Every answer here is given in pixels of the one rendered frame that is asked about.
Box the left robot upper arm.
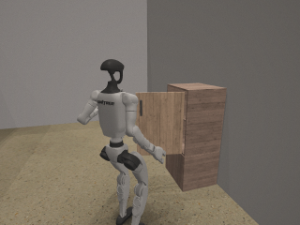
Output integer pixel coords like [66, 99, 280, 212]
[77, 90, 102, 125]

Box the robot right thigh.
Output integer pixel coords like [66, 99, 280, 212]
[121, 151, 148, 197]

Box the robot right hand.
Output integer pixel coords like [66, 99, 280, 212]
[151, 146, 166, 164]

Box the right robot upper arm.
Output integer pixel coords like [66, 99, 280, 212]
[122, 92, 139, 137]

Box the cupboard door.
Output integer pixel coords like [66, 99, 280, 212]
[135, 92, 185, 156]

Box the handle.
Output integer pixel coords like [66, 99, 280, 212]
[140, 100, 143, 116]

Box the robot right forearm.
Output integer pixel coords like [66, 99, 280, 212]
[132, 126, 157, 155]

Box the right robot shin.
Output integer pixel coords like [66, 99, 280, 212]
[131, 186, 148, 225]

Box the robot left forearm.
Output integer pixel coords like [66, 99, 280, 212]
[78, 106, 98, 120]

